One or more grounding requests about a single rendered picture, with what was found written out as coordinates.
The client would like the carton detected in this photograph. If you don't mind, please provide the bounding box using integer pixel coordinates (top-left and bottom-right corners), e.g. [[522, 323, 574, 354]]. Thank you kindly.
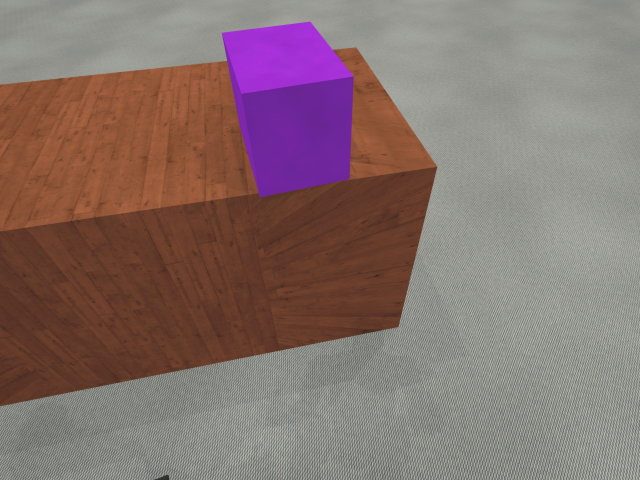
[[222, 22, 354, 197]]

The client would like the pedestal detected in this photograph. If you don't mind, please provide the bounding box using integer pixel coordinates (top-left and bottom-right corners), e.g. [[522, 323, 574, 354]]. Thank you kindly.
[[0, 47, 437, 406]]

